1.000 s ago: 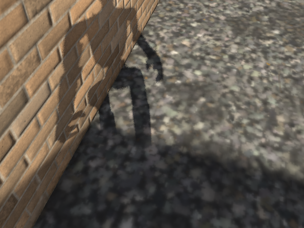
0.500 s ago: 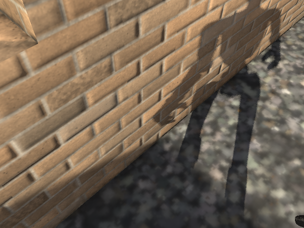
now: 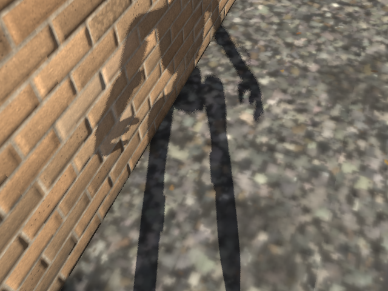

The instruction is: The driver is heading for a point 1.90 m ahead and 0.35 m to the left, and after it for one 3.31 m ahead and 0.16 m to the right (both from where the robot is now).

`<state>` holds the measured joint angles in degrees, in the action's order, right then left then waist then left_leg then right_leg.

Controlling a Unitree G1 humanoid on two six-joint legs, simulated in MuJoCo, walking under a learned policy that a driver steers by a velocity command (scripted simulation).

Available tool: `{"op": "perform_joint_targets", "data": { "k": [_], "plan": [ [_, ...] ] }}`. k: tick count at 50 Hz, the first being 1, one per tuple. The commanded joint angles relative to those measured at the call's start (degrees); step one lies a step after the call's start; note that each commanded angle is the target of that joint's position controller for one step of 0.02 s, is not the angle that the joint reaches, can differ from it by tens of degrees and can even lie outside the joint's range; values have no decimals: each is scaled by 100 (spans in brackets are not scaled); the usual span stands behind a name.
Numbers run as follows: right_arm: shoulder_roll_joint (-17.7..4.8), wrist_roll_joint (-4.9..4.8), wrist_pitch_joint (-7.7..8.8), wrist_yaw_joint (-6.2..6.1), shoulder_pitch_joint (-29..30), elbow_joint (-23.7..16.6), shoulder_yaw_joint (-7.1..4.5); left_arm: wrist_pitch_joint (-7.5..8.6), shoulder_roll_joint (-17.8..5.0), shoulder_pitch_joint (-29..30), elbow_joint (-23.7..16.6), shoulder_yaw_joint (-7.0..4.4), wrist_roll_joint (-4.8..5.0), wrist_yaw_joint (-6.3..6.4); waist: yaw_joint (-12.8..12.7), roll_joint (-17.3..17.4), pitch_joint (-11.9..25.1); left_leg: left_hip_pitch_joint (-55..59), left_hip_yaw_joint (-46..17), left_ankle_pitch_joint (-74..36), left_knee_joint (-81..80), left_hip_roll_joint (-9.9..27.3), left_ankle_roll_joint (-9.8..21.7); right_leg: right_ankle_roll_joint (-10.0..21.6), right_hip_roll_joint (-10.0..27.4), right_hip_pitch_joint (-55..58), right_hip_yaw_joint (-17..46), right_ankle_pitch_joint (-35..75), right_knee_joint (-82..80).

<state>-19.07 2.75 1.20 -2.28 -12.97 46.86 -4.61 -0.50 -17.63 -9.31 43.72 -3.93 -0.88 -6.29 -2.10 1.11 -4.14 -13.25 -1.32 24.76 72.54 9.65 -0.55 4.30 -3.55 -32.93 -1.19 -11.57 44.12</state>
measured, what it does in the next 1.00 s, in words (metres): walks ahead, turning left: left foot, then right foot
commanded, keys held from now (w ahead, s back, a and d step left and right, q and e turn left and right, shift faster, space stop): w+q+shift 0.94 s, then w+shift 0.06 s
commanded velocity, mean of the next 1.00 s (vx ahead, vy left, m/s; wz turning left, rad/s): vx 0.72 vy -0.40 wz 0.55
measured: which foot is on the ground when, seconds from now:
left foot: up 0.00-0.42, down 0.44-0.88, up 0.90-1.00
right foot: down 0.00-0.42, up 0.44-0.84, down 0.86-1.00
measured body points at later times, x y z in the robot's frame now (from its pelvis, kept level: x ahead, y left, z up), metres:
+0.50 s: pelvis +0.41 -0.07 +0.01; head +0.43 -0.06 +0.46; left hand +0.39 +0.19 -0.13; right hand +0.53 -0.36 -0.10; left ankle +0.49 -0.03 -0.70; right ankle +0.20 -0.13 -0.61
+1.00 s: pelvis +0.79 -0.17 +0.03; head +0.88 -0.11 +0.46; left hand +0.84 +0.12 -0.10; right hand +1.03 -0.40 -0.08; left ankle +0.65 -0.14 -0.61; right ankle +0.96 -0.25 -0.70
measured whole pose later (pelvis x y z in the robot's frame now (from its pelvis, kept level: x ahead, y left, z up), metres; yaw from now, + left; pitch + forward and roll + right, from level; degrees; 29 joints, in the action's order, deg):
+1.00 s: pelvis +0.79 -0.17 +0.03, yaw +33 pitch +4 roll -2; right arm -20.2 0.8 1.3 -5.3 -13.2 42.7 -6.7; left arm 0.4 -11.2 -1.6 37.7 -1.7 -3.8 -3.4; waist 2.0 2.0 -10.0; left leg -27.0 -1.2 38.2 70.2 1.6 -0.7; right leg -1.6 2.5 -26.5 -3.9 -5.0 28.0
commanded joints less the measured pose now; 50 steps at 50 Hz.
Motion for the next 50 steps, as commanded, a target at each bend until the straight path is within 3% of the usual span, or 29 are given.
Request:
{"op": "perform_joint_targets", "data": {
  "k": [1,5,7,10,15,16,18,20,21,22,23,24,25,26,28,30,32,34,35,37,41,42,43,44,45,46,47,48,50],
  "plan": [
    [-637,150,189,46,-149,-638,-1,182,-1196,-614,-61,-356,-63,218,95,-865,1091,-2340,-226,-523,311,-278,299,643,1134,2603,3080,-2977,-2748],
    [-492,-51,7,95,-42,-207,46,401,-455,-497,-6,-74,-84,259,24,-858,429,-2202,-31,-1395,-597,-44,94,205,1147,1625,2696,-2399,-3535],
    [-366,-157,-16,163,454,-246,78,451,-428,-1000,232,-46,-20,290,-210,-633,-4,-2849,-21,-1878,-1040,4,67,145,1254,2005,2261,-1770,-3809],
    [-402,-295,27,245,953,-270,34,541,-477,-1329,398,-8,-121,321,-453,-251,-245,-3261,-250,-2265,-1819,-520,150,-76,1144,2617,1191,-619,-4015],
    [-232,-423,23,314,1107,-300,70,704,-315,-1128,555,206,-76,285,-274,-243,-390,-1765,650,-3177,-2967,-939,302,-175,758,2131,-188,595,-4545],
    [-210,-422,6,316,1113,-300,86,708,-305,-1202,620,234,-72,287,-282,-153,-423,-1563,830,-3107,-3114,-1000,358,-136,758,2271,-295,1182,-4537],
    [-340,-285,1,287,883,-267,78,668,-437,-1403,686,240,-27,401,-131,-114,-185,-1105,1267,-2695,-3446,-1422,458,-220,785,2976,-526,4578,-3768],
    [-611,-224,33,130,-119,55,20,557,-690,-1535,691,176,-79,545,308,-374,327,-354,1648,-2186,-3495,-1796,533,-443,889,3546,-713,7142,-2216],
    [-794,-180,79,0,-1185,291,-71,513,-993,-1380,655,81,-225,574,849,-658,636,437,1287,-1807,-3799,-1634,690,-551,896,3279,-822,7207,-828],
    [-944,-232,103,-135,-2927,689,-180,481,-1321,-969,582,-34,-313,620,1914,-484,1170,2148,450,-1630,-4514,-969,1019,-522,626,2144,-946,5659,1653],
    [-1399,-188,22,-205,-2844,767,-298,563,-138,-1459,344,253,-255,554,1059,1036,1672,4574,-2876,418,-4139,992,2042,-673,-38,-932,-157,-2001,3258],
    [-1460,-258,-94,-264,-2024,449,-296,599,-474,-1154,176,206,-250,371,954,449,1708,3611,-6096,2996,-6140,1355,2487,-811,-180,-1642,821,-1346,4305],
    [-1367,-262,-78,-320,-1433,302,-294,632,-942,-489,-116,126,-256,254,738,4,787,2361,-5624,2496,-6616,1163,2114,-818,219,-1544,1308,-71,4022],
    [-1194,-156,-10,-345,-1199,344,-224,607,-1040,-73,-195,125,-216,222,600,-839,586,1593,-4667,987,-6313,1142,1953,-948,430,-1180,1335,319,3782],
    [-955,-39,142,-369,-1050,401,-104,386,-550,-196,-356,280,-375,169,273,-1061,208,901,-3313,-813,-5990,654,1769,-1024,567,-985,1306,485,3286],
    [-950,-110,300,-276,-919,311,-96,71,-86,-356,-420,457,-514,116,44,-768,-15,190,-2207,-1217,-5842,-47,1340,-722,644,-553,977,624,2101],
    [-917,-161,321,-154,-1067,200,-163,-28,170,201,-680,589,-577,-17,312,-210,-439,-519,-1536,-1554,-5857,-603,1004,-569,508,-238,325,825,780],
    [-829,-205,284,-166,-1492,187,-245,-4,290,919,-1022,627,-477,-129,698,451,-509,-625,-1507,-1535,-5990,-742,807,-524,434,-100,6,1506,-368],
    [-717,-261,328,-208,-1547,193,-240,32,316,1160,-1161,616,-393,-103,775,639,-484,-722,-1543,-1940,-5988,-734,644,-454,409,220,-51,2131,-839],
    [-878,-321,408,-232,-1302,3,-341,70,181,1055,-1141,537,-304,-58,688,832,-122,-601,-1491,-2256,-5785,-727,370,-281,364,974,117,2791,-1476],
    [-961,-243,410,-358,-803,-293,-570,143,-178,875,-1185,313,-114,42,371,1132,331,-161,-1656,-2434,-5010,-362,181,-92,687,1968,634,2279,-2001],
    [-894,-234,390,-349,-709,-368,-572,177,-355,172,-953,207,-98,105,81,903,599,-62,-1619,-2379,-4229,-381,199,32,791,2504,594,1932,-2285],
    [-658,-236,378,-293,-935,-412,-489,228,-603,-517,-742,99,-212,171,-80,519,1078,-198,-1450,-1907,-3235,-607,203,116,826,3378,316,1229,-2272],
    [119,-335,359,-191,-1892,-453,-326,296,-1027,-692,-687,-99,-516,211,425,-804,1984,-1400,-955,-72,-1860,-893,86,448,1831,5275,529,3648,-911],
    [2,-445,269,-303,-2105,-529,-177,263,-1471,-991,-706,-372,-302,218,-178,-2779,3371,-2972,-177,2036,264,-1378,-96,1391,2954,6609,2463,4312,-1611],
    [-277,-292,162,-383,-1623,-502,-202,180,-718,-1124,-773,-230,-227,212,-322,-1527,3342,-3115,220,1917,1015,-972,74,1285,2818,6064,2037,3947,-1818],
    [-420,-208,124,-354,-1221,-565,-252,135,-295,-813,-770,-100,-260,251,-249,-1145,2979,-2941,212,1538,868,-890,110,1106,2506,5440,1453,3873,-1758],
    [-368,-154,61,-332,-850,-645,-256,112,-45,-642,-777,-51,-327,321,-247,-1036,2435,-2702,311,1441,750,-875,24,1100,2292,4674,912,5244,-1641],
    [-171,-125,-114,-273,-778,-670,-175,45,183,-22,-754,27,-295,422,112,-1055,1752,-1847,307,1427,-975,-739,-33,774,1752,3494,304,4835,-1864]
  ]
}}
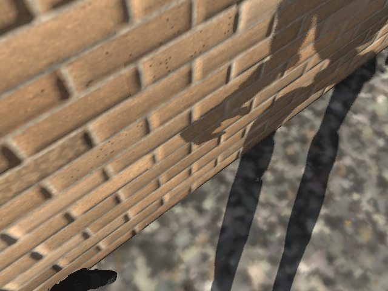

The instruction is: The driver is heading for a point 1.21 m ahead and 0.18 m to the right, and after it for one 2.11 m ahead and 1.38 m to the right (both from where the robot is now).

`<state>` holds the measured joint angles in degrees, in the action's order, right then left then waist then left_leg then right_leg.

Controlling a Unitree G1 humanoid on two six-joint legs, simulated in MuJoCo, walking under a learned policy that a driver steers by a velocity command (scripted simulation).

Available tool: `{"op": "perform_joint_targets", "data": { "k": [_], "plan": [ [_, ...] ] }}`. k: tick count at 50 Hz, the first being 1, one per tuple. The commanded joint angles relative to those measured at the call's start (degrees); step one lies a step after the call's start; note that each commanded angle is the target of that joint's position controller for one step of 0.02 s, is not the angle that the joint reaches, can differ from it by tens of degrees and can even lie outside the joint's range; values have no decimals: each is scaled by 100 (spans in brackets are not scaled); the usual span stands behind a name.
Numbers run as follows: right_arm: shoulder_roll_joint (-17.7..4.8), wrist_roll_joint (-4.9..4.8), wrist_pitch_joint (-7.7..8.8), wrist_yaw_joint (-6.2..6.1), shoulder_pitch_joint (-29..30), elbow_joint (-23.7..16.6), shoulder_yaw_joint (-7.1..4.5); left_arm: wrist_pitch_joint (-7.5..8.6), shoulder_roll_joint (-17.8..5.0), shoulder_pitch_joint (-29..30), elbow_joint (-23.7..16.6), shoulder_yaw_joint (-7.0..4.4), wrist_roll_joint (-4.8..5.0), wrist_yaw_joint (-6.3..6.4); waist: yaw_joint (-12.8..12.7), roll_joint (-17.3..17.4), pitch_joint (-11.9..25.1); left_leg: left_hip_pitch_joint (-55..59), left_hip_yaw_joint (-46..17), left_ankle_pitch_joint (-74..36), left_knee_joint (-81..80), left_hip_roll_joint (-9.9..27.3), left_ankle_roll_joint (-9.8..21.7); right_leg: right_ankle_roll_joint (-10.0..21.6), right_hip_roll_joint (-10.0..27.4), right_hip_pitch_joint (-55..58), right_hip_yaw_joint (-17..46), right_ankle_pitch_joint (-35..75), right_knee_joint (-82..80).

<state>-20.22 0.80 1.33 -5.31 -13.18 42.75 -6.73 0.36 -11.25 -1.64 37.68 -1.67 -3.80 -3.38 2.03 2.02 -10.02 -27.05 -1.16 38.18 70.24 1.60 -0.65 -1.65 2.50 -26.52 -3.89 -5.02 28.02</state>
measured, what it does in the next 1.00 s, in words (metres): steps to the right: left foot, then right foot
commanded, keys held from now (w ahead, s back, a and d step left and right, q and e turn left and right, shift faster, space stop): w+shift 0.08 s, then w+e+shift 0.50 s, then w+q+shift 0.42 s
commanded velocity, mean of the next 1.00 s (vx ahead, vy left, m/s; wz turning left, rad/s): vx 0.41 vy -0.48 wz -0.06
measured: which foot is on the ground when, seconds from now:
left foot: up 0.00-0.08, down 0.10-0.52, up 0.54-0.90, down 0.92-1.00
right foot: down 0.00-0.10, up 0.12-0.50, down 0.52-0.92, up 0.94-1.00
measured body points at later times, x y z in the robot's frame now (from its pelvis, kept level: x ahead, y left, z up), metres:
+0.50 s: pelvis +0.11 -0.20 +0.00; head +0.14 -0.19 +0.45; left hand +0.21 +0.07 -0.12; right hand +0.21 -0.52 -0.10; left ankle +0.07 +0.00 -0.72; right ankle +0.17 -0.36 -0.71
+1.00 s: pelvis +0.25 -0.42 +0.00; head +0.29 -0.40 +0.45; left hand +0.41 -0.19 -0.14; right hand +0.22 -0.73 -0.12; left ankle +0.32 -0.32 -0.72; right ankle +0.18 -0.45 -0.64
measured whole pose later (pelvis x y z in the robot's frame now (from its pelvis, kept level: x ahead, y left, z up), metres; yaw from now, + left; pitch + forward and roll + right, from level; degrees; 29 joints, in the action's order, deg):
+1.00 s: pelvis +0.25 -0.42 +0.00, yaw -4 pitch -1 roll +0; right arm -17.0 1.4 0.3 -8.6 -17.9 57.1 -4.6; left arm -3.2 -15.8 -6.3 49.2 -0.2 -2.8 -4.7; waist 2.9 -3.4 -4.4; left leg -21.6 3.4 13.5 35.0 -0.2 3.9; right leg -3.4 -9.4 -23.3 -2.0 -18.2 66.5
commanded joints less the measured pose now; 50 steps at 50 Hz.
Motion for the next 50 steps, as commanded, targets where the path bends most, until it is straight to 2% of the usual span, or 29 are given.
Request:
{"op": "perform_joint_targets", "data": {
  "k": [1,3,4,5,6,7,8,9,10,12,16,19,24,25,26,27,28,29,31,32,35,39,42,45,46,47,48,49,50],
  "plan": [
    [11,27,-184,13,-820,-232,74,-80,-442,-371,-250,-178,-39,147,-162,-1350,2132,79,413,-7,-1743,59,3,1294,1005,2356,398,4198,-343],
    [41,-114,-228,-48,-1038,-87,135,-153,-419,-49,-319,-139,-48,115,-28,-1685,2067,1073,357,-1305,-3307,219,146,1230,928,1902,345,4030,-324],
    [106,-68,-224,-80,-1330,71,170,-183,-411,44,-351,-114,18,83,183,-1485,2087,1985,426,-2497,-4004,218,218,1111,773,1301,170,3188,-169],
    [22,71,-178,-99,-1493,152,169,-138,-369,-114,-314,-46,146,37,369,-894,2048,3390,60,-3673,-4732,381,276,814,454,5,-40,1345,209],
    [-251,215,-177,-82,-1452,28,147,-8,-195,-351,-329,69,140,-39,432,323,1774,4403,-1681,-3391,-5094,1728,409,484,260,-1783,-6,-1995,1165],
    [-1186,183,-312,-209,-1158,-221,-86,-194,-443,-960,-363,-2,-17,20,245,1124,1593,2732,-3232,-4093,-5652,3386,1179,210,150,-1492,193,-2303,1989],
    [-1069,104,-403,-234,-888,-167,-68,-332,-863,-683,-307,-145,17,21,225,406,1351,2250,-2507,-4562,-5526,3199,1638,177,120,-1025,554,-2000,2882],
    [-977,54,-412,-193,-508,-160,-16,-384,-891,-592,-309,-174,36,-16,42,346,918,1891,-1763,-4646,-5357,2763,1645,156,-28,-1086,692,-1883,3343],
    [-804,-7,-374,-151,-163,-162,43,-395,-967,-893,-118,-226,17,-34,-156,254,835,1971,-1016,-4934,-5066,2204,1323,159,-120,-1033,1000,-1590,3455],
    [-677,-56,-250,-119,142,-104,103,-417,-975,-1410,158,-265,-6,-105,-419,623,874,2061,41,-6190,-4710,1614,946,105,-287,-769,891,-1113,3360],
    [-686,-12,-153,-82,-119,140,68,-428,-871,-1004,111,-174,166,-291,-212,861,894,2399,449,-5299,-4848,1661,970,-59,35,-750,556,-691,2685],
    [-846,35,-88,-120,66,186,-22,-468,-796,-811,83,-131,197,-392,-203,951,730,2071,506,-3825,-5117,1890,888,4,324,-306,437,-632,1850],
    [-1218,41,-88,-199,562,318,-205,-522,-778,-881,153,-132,297,-655,-557,1153,745,1730,522,-2135,-5327,2217,615,345,352,448,10,-1261,818],
    [-1236,12,-113,-193,597,388,-224,-497,-765,-1003,238,-134,269,-668,-663,951,835,1765,638,-1955,-5008,2142,546,448,280,711,-98,-1281,468],
    [-1125,-2,-182,-187,518,473,-192,-452,-758,-1220,394,-133,196,-655,-800,388,1061,1916,855,-1699,-4292,1817,483,680,-15,1002,-256,-1223,21],
    [-659,-2,-259,-162,332,509,-51,-364,-1070,-1814,721,-212,57,-676,-1020,-779,1314,1262,1236,-1153,-2723,1124,353,1032,-55,1809,411,-1723,-600],
    [-120,36,-321,-137,787,73,184,-286,-2103,-2291,824,-434,-30,-687,-1348,-2794,1284,-484,1148,106,-1199,-218,60,1798,747,2298,3077,-2522,-1859],
    [-211,120,-351,-94,653,177,241,-272,-2157,-2019,778,-436,64,-672,-1131,-2736,1029,-1490,461,117,-516,-186,135,1984,969,2970,3600,-2553,-2096],
    [-718,114,-245,-35,432,554,113,-258,-1645,-1601,702,-330,148,-437,-828,-1570,1204,-1133,266,-938,-638,252,293,1627,777,2948,2516,-1689,-1513],
    [-782,116,-201,-19,266,690,80,-259,-1389,-1456,655,-272,217,-312,-714,-1242,1205,-827,274,-1299,-780,341,268,1433,607,2820,2129,-1260,-1385],
    [-759,110,-302,80,120,1016,78,-275,-946,-1148,514,-93,94,-228,-780,-1138,1138,-516,675,-1622,-1288,312,146,1144,391,2399,1633,-1943,-1754],
    [-539,0,-365,133,488,952,161,-312,-891,-1273,673,22,25,-120,-971,-911,518,-658,597,-1820,-2274,176,102,933,567,2098,1244,-2057,-2228],
    [-289,-32,-238,26,316,1023,241,-273,-904,-777,749,88,-21,-72,-626,-598,428,398,736,-2293,-2864,165,287,600,389,1255,611,-852,-2082],
    [-463,-77,-166,-169,-1427,1519,116,-203,-1142,-148,700,47,65,-59,228,-208,937,2166,561,-2838,-3267,209,617,81,323,457,181,2126,-491],
    [-545,-45,-126,-264,-2810,1906,21,-158,-1346,292,649,-12,137,16,1006,46,1251,3405,358,-3160,-4018,299,834,-275,71,-164,-230,3119,963],
    [-841,14,-191,-356,-3514,2111,-130,-116,-1470,572,617,-48,149,96,1526,1285,1215,4044,-1642,-2251,-4856,1598,1482,-452,-499,-1553,-331,551,3242],
    [-1224,134,-221,-454,-2849,1846,-130,-180,-1407,-81,370,-119,270,-51,740,2391,1559,3426,-5673,995,-6702,3203,2374,-624,-535,-1914,1217,-2001,5142],
    [-1108,133,-135,-505,-1603,1646,-91,-240,-1650,78,312,-191,139,-160,219,1547,829,2107,-6379,1491,-6938,3082,2168,-667,-173,-1937,2077,-1077,6153],
    [-1117,93,-66,-469,-1008,1451,-83,-252,-1841,144,310,-266,-17,-228,-2,539,690,1694,-5385,527,-6451,2782,2033,-814,-204,-1964,2139,-671,6509]
  ]
}}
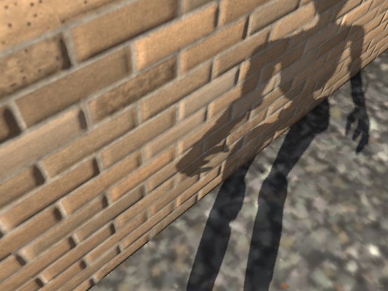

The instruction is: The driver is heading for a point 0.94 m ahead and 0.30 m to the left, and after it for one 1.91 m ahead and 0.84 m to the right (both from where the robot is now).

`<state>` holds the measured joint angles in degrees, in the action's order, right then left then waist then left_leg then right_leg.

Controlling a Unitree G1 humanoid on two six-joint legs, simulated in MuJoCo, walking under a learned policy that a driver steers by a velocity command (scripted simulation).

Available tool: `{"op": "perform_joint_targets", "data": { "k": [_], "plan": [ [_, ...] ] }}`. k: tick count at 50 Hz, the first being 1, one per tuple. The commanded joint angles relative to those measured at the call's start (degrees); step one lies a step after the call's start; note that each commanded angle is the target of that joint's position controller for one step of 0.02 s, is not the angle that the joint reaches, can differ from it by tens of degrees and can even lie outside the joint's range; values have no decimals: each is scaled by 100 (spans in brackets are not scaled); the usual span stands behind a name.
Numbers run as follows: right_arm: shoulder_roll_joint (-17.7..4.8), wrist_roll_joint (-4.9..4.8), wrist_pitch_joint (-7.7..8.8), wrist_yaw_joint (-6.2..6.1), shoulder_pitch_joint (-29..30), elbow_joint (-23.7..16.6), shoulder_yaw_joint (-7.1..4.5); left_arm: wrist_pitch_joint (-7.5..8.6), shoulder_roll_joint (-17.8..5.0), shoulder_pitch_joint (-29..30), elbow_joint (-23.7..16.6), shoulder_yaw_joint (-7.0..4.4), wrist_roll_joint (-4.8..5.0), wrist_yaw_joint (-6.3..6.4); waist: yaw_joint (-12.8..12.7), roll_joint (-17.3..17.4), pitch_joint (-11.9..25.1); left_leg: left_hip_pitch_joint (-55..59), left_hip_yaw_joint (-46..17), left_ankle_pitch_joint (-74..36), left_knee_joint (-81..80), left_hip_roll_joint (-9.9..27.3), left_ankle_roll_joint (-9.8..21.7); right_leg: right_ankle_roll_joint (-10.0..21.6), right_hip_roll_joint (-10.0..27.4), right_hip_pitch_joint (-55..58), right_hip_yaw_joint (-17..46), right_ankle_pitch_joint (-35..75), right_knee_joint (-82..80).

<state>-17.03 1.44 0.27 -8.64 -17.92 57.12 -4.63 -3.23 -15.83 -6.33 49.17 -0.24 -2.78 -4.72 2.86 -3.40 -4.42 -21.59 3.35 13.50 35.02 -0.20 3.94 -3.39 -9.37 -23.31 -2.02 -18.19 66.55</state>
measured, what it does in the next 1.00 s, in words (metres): steps to the right, turning left: right foot, then left foot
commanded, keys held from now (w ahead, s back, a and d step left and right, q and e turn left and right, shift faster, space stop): w+q+shift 0.82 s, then w+e+shift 0.18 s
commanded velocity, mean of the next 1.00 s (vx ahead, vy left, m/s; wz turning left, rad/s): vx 0.20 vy -0.19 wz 0.81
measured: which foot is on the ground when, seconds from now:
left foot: down 0.00-0.22, up 0.24-0.52, down 0.54-0.82, up 0.84-1.00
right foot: up 0.00-0.20, down 0.22-0.54, up 0.56-0.82, down 0.84-1.00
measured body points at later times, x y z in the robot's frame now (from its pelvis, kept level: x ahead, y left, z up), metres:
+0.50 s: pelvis +0.14 -0.21 +0.01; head +0.20 -0.17 +0.46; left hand +0.12 +0.10 -0.12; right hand +0.42 -0.40 -0.09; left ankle +0.13 -0.17 -0.70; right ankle +0.19 -0.30 -0.72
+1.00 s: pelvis +0.16 -0.28 +0.03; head +0.19 -0.28 +0.47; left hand -0.06 -0.06 -0.08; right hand +0.51 -0.31 -0.08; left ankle +0.06 -0.18 -0.65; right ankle +0.28 -0.34 -0.72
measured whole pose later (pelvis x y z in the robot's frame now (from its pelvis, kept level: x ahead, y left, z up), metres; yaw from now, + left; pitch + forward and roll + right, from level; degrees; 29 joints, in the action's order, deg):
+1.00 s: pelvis +0.16 -0.28 +0.03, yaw +50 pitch +1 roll +2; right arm -20.9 2.8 -0.2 2.6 -0.4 50.0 -2.6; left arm 2.7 -19.7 -15.5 54.7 -2.5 -0.5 2.3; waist -3.9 0.6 -1.1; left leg -28.4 -7.1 14.8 55.6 -4.9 -0.6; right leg -0.7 2.1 -13.8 2.8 -8.3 20.9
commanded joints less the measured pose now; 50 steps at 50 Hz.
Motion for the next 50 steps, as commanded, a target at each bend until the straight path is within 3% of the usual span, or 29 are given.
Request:
{"op": "perform_joint_targets", "data": {
  "k": [1,3,4,6,8,10,11,12,13,14,16,20,23,25,26,27,28,29,31,32,34,36,38,41,42,43,44,46,50],
  "plan": [
    [-1466,-7,64,-7,2,-105,-273,230,-1271,547,-818,-365,-248,-81,-343,330,260,1197,-4512,2056,-2507,2263,1212,-540,996,-2252,1905,782,1957],
    [-1420,5,194,169,287,-238,-268,145,-665,413,-837,-162,-373,-47,-509,37,191,522,-2272,421,-1852,1028,386,-258,1000,-1048,1335,1034,-207],
    [-1432,31,217,289,477,-385,-311,96,-317,226,-794,-30,-284,-97,-547,293,85,-184,-1592,410,-1574,472,81,-44,804,-120,911,850,-1501],
    [-1722,187,141,418,316,-642,-510,4,-61,425,-845,95,-85,-171,-107,1137,-172,-646,-1582,829,-1891,394,99,58,392,623,103,-100,-2769],
    [-1679,140,113,484,350,-817,-579,23,-147,395,-884,41,31,-32,-34,1736,-88,-636,-1948,870,-1931,589,-74,75,585,1179,208,634,-3577],
    [-1360,154,171,527,478,-982,-519,156,-523,-312,-638,-102,-10,142,-332,1300,280,-811,-1796,623,-1009,267,-228,345,709,2112,102,920,-4585],
    [-1024,168,213,556,402,-1050,-417,231,-843,-913,-409,-193,-111,157,-528,632,629,-1209,-1305,1298,107,-185,-349,504,1097,2867,243,723,-4880],
    [-279,124,196,568,45,-1252,-210,221,-1558,-949,-562,-299,-232,146,-445,-1062,1164,-2179,-463,2588,1549,-706,-546,938,2756,3413,1865,705,-4951],
    [-220,72,157,506,-236,-1066,-102,185,-1719,-438,-615,-391,-202,228,-428,-1902,1279,-2081,-76,2286,2572,-228,-609,1453,2954,2507,2308,439,-5446],
    [-564,30,110,496,-124,-1013,-169,242,-1324,-107,-663,-318,-151,284,-224,-1543,944,-1829,-121,1981,2997,-62,-560,1355,2574,2063,1911,918,-5392],
    [-843,26,70,620,28,-975,-257,292,-944,39,-511,-233,-114,351,21,-671,1043,-1610,-169,1630,3336,3,-539,1262,2244,2244,857,3503,-4578],
    [-565,-25,-114,715,712,-1287,-88,555,-807,108,-407,-309,19,505,82,-547,982,-1079,21,1309,2274,219,-425,1427,2455,2236,331,4763,-4418],
    [-507,-98,-196,720,680,-1360,9,557,-698,343,-460,-296,163,651,205,-549,1145,178,-70,1043,809,243,-110,1395,2534,2005,123,5264,-4185],
    [-591,-41,-198,660,433,-1349,22,456,-706,341,-435,-287,296,781,311,-301,1215,1074,-30,926,-114,139,140,1341,2526,1728,-100,5950,-3552],
    [-624,18,-152,653,365,-1339,38,418,-800,280,-349,-298,421,794,420,-123,1161,1600,21,515,-863,54,215,1170,2401,1447,-333,5804,-2983],
    [-789,-61,-210,784,602,-1264,47,459,-1082,112,-391,-420,505,828,165,461,1018,1549,-156,93,-1145,-83,362,788,2871,1353,91,5305,-2613],
    [-1253,-140,-252,839,530,-1225,-84,451,-1053,-270,-534,-370,443,805,-50,1395,1365,2256,-1259,-1215,-696,683,1051,338,2489,527,-9,3887,-1947],
    [-1339,-244,-334,825,489,-1216,-140,395,-1049,48,-733,-326,238,737,10,2185,989,2119,-2641,-3996,-1130,1566,1818,-6,1524,-428,-253,-765,-1154],
    [-1327,-288,-310,787,1158,-1343,-190,315,-1018,235,-696,-303,142,715,-170,783,556,1579,-2358,-4224,-1491,1465,1938,-351,1243,-660,399,-1540,-322],
    [-1382,-217,-302,739,1385,-1286,-206,351,-993,153,-697,-294,201,729,-392,620,302,1383,-2088,-3728,-1492,1119,1586,-331,1293,-652,422,-1142,-1000],
    [-1325,-118,-253,739,1478,-1203,-212,416,-1044,99,-653,-297,231,794,-328,619,487,1553,-1998,-3777,-1358,816,1210,-238,1094,-402,316,-616,-1681],
    [-1242,-142,-268,693,1384,-1150,-219,460,-1029,55,-628,-282,234,873,-252,550,912,1653,-2273,-3809,-1243,909,1055,-59,1015,-82,496,-414,-2145],
    [-1449,-142,-332,790,1503,-1179,-276,567,-858,-121,-564,-209,332,766,-299,543,1116,1678,-2579,-3438,-1103,813,796,88,851,290,532,-318,-2790],
    [-1265,-176,-386,849,2133,-1342,-219,571,-876,-845,-359,-193,242,815,-706,748,1083,361,-2543,-1846,-808,261,218,218,922,1746,420,184,-4375],
    [-1052,-45,-348,935,2876,-1678,-154,548,-1262,-1543,-60,-308,165,847,-1301,-325,1322,-1697,-1772,1770,-188,-458,-42,376,1704,3302,1010,-1064,-4985],
    [-571,64,-288,1001,3113,-1964,47,532,-2057,-842,-119,-538,52,902,-999,-1838,757,-2771,-1183,1032,1715,-925,-316,715,3201,2600,3428,-2956,-6204],
    [-924,108,-211,1056,2579,-1682,30,534,-1869,-486,-206,-545,15,941,-674,-1121,1013,-2141,-1886,559,2330,-485,-326,889,3442,1871,3872,-3001,-6238],
    [-1018,64,-46,1112,1396,-959,13,617,-1373,-224,-106,-445,183,854,-155,-146,982,-1338,-1775,134,2795,-422,-343,818,2911,1478,3002,-1592,-5862],
    [-766,182,41,1128,1415,-716,172,735,-1153,-484,372,-368,254,573,-312,-327,379,-403,-480,256,1536,-233,-616,768,1987,701,1882,-602,-5888]
  ]
}}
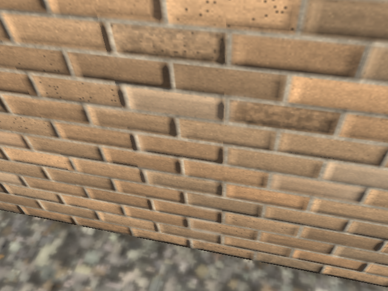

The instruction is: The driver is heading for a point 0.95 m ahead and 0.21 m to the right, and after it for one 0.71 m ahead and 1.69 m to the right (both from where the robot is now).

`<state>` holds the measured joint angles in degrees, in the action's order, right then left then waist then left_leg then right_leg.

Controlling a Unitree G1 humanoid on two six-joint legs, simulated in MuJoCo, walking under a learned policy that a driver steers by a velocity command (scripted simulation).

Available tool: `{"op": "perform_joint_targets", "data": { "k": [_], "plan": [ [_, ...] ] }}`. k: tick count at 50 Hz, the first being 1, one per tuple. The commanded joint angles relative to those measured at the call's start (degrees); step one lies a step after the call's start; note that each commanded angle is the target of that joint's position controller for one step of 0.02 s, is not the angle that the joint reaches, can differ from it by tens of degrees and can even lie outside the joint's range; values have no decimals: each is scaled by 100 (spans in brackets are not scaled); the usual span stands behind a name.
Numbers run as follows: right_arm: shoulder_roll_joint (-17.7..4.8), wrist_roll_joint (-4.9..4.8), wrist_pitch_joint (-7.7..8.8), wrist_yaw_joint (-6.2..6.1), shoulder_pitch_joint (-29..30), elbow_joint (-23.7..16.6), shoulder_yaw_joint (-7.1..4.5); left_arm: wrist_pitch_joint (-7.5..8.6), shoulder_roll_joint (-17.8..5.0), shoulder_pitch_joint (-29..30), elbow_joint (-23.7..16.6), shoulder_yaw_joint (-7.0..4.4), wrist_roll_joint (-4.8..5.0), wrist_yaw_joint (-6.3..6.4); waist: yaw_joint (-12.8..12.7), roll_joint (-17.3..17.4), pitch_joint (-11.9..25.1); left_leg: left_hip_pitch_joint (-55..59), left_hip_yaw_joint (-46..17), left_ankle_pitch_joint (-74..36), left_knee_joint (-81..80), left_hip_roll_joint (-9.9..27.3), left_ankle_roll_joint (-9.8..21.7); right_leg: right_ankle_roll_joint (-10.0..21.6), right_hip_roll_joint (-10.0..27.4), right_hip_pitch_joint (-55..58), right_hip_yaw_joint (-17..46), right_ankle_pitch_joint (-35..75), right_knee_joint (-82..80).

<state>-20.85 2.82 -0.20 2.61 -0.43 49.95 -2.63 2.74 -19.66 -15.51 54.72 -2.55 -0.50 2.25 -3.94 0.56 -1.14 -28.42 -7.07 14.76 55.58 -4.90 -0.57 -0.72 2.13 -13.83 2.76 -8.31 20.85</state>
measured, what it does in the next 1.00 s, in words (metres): steps on the spot, turning right: left foot, then right foot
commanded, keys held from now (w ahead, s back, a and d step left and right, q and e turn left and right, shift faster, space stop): w+e+shift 0.54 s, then w+q+shift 0.46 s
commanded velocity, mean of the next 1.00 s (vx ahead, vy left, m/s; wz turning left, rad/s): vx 0.24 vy -0.07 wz -0.26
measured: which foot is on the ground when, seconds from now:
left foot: up 0.00-0.12, down 0.14-0.48, up 0.50-0.70, down 0.72-0.98, up 1.00-1.00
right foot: down 0.00-0.16, up 0.18-0.46, down 0.48-0.72, up 0.74-0.98, down 1.00-1.00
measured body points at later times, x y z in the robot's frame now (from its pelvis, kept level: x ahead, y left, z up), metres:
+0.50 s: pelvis +0.04 +0.01 -0.02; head +0.08 -0.01 +0.42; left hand +0.29 +0.22 -0.13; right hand +0.03 -0.28 -0.16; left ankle +0.02 +0.15 -0.74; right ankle +0.08 -0.10 -0.75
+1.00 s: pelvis +0.01 -0.04 -0.02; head +0.05 -0.05 +0.43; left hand +0.25 +0.17 -0.14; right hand -0.10 -0.33 -0.15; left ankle +0.14 +0.10 -0.75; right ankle -0.04 -0.16 -0.76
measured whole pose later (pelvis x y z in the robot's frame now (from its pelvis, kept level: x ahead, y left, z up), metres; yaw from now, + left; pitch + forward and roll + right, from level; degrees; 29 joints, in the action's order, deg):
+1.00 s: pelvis +0.01 -0.04 -0.02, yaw -16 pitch +2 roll -1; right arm -18.5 0.2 0.0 -0.7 -15.3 62.1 -5.5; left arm 0.4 -18.2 -4.3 50.7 -1.9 0.5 2.1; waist 5.2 -0.1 -3.0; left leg -23.7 -9.9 9.3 29.2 1.6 -2.2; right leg -2.1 -0.6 -13.2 2.8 -17.7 27.0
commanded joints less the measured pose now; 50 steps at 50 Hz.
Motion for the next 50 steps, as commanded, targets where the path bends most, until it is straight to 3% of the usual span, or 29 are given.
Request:
{"op": "perform_joint_targets", "data": {
  "k": [1,4,7,8,9,10,12,15,16,20,22,24,25,26,27,29,31,32,34,35,36,37,38,40,42,46,47,49,50],
  "plan": [
    [-298,-33,98,-43,-224,-33,10,109,-790,303,-94,-162,-24,-153,280,-907,-74,585,703,414,-1062,183,-228,548,743,-408,1392,-1512,-1361],
    [-167,-230,163,-190,-307,-9,66,11,-1022,142,-28,-353,-160,-187,254,-1378,-162,1405,793,876,-2728,117,-157,674,534,-531,1481,-1531,-1141],
    [-250,-301,306,-413,-1053,166,64,-46,-668,326,-185,-386,-114,-218,570,-1060,-32,2964,914,451,-4385,228,131,445,44,-1293,1401,-1962,-517],
    [-496,-272,345,-510,-1461,260,-2,37,-318,664,-372,-321,-42,-256,795,-442,127,4007,310,903,-4688,910,241,180,-303,-2352,1009,-1987,344],
    [-1455,-121,350,-544,-1341,264,-273,107,53,1345,-864,-186,119,-293,938,1683,112,3596,-1564,2805,-5269,2340,611,102,-748,-3529,152,-1643,1907],
    [-1246,-111,401,-549,-916,167,-275,158,-205,1208,-820,-179,45,-279,615,1482,64,2883,-1618,2634,-5417,2649,737,222,1,-3276,417,-1231,2769],
    [-502,-145,564,-492,-458,3,-94,191,-416,662,-470,-268,12,-367,159,645,161,2565,-719,1142,-5224,2263,714,225,80,-2899,306,-599,3577],
    [-409,-115,783,-380,-637,137,-96,66,-141,675,-456,-219,-58,-585,119,442,144,2576,315,-261,-4972,2014,703,201,244,-2920,-14,-90,4131],
    [-81,-210,817,-447,-606,198,-38,30,-5,903,-466,-153,-91,-452,168,292,-8,2127,866,-1536,-4725,1915,701,127,335,-2687,-96,62,3990],
    [-286,-210,909,-451,-595,253,-93,-79,65,1120,-579,10,-68,-344,174,636,409,1979,1383,-3231,-4079,1972,651,271,258,-1352,-456,-135,2470],
    [-358,-470,555,-579,-713,399,-179,-62,-283,361,-444,-71,-161,-363,104,818,366,2573,1764,-4244,-2796,1568,662,265,-269,-818,-848,-582,1094],
    [-306,-499,429,-578,-812,423,-146,10,-595,-474,-271,-199,-282,-330,-301,84,821,1377,1927,-2324,-859,1096,241,564,-346,1103,-480,978,-3],
    [43,-194,384,-539,-942,267,-43,-14,-1380,-344,-334,-374,-261,-222,27,-1213,705,-411,1825,1731,346,667,-28,799,1013,1925,1405,4149,457],
    [133,-197,299,-566,-1308,288,44,-104,-1841,-313,-426,-509,-48,-126,52,-2013,1597,-695,664,2544,1124,140,-51,1947,1981,2113,2964,5473,161],
    [-62,-132,278,-578,-1220,335,56,-200,-1653,63,-607,-534,51,-41,187,-1167,1634,-651,277,1963,1357,436,-16,2062,1833,1922,2764,4345,47],
    [-144,-181,295,-605,-929,428,36,-313,-861,1135,-833,-314,92,-6,549,-346,910,-394,436,891,709,640,-100,1412,1177,797,1658,2670,41],
    [31,-131,191,-589,-1037,579,99,-331,-478,1362,-788,-154,-4,3,525,-643,1055,357,756,772,127,539,-156,1173,887,167,1086,2269,-88],
    [-347,-188,150,-827,-1663,841,-46,-535,-691,1877,-987,-150,-108,-415,677,-954,1006,1225,1189,1181,-1312,632,-1,1443,142,-465,80,1341,-98],
    [-252,-199,89,-1032,-2239,1207,-95,-602,-589,1752,-813,-147,-291,-559,801,-1246,881,2311,1436,239,-2365,620,130,1343,10,-1157,177,-465,100],
    [-296,-101,88,-1046,-2467,1329,-126,-593,-501,1718,-752,-100,-264,-489,980,-807,695,2854,1051,-92,-2793,842,213,1112,-105,-1920,179,-1391,518],
    [-458,37,110,-1015,-2309,1238,-134,-540,-350,1572,-685,-32,-264,-425,1057,495,276,2723,-414,546,-3834,1801,426,817,-414,-2637,-191,-1709,1602],
    [-919,188,81,-1048,-1792,878,-188,-515,-284,1379,-755,-3,-358,-388,797,1177,54,1584,-3010,2396,-5250,3354,967,396,-405,-2779,-42,-1479,2860],
    [-1172,242,49,-1056,-1524,963,-309,-552,-546,947,-609,-92,-239,-396,579,1355,-124,528,-3458,2483,-5628,3454,1367,325,-71,-1789,517,-871,3546],
    [-895,-37,71,-797,-819,909,-357,-521,-774,799,-424,-177,-174,-363,207,891,-267,329,-2172,1541,-5120,2599,1027,153,-157,-1320,570,-499,3972],
    [-694,-72,106,-604,-691,814,-356,-449,-578,887,-316,-126,-239,-326,410,828,-49,773,-1141,579,-4533,1734,675,-9,-451,-1169,121,-760,3260],
    [-786,-79,100,-441,-989,858,-424,-410,-268,1067,-432,-34,48,-123,842,1465,165,1474,-1222,242,-4187,1445,637,-151,-740,-804,-101,-1627,1793],
    [-569,-420,59,-331,-1218,1140,-379,-225,-161,1220,-793,-7,182,-74,507,1960,446,1436,-619,-620,-3756,754,670,-192,-576,-26,-118,-1758,894],
    [-254,-318,116,-238,-845,826,-363,-97,-502,241,-437,-92,191,126,266,1180,409,349,-233,-510,-2817,386,401,-210,-336,1312,-294,-914,-449],
    [263,-218,163,-247,-846,578,-241,-122,-934,-30,-396,-187,75,166,247,-291,240,-1031,130,955,-1557,4,261,-59,1169,1916,1138,-1577,-1039]
  ]
}}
